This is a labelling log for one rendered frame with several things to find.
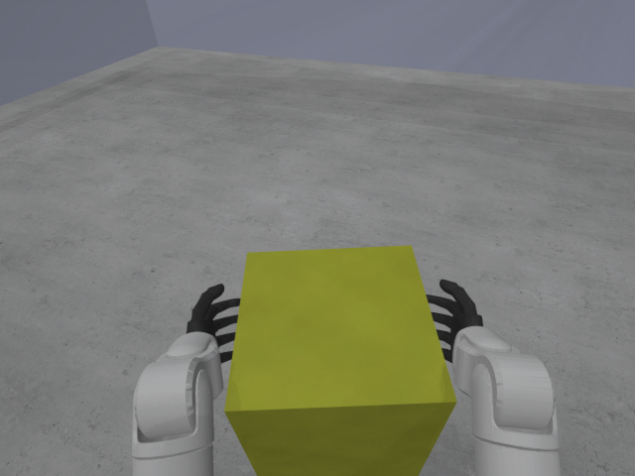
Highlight robot left hand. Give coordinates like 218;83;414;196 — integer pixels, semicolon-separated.
186;284;240;363

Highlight robot right hand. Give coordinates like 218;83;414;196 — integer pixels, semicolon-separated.
426;280;483;363

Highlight robot left forearm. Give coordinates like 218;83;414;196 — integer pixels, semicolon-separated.
132;332;223;476

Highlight robot right forearm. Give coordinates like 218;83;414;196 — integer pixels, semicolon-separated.
452;326;561;476

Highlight carton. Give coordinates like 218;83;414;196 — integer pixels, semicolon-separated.
224;245;457;476

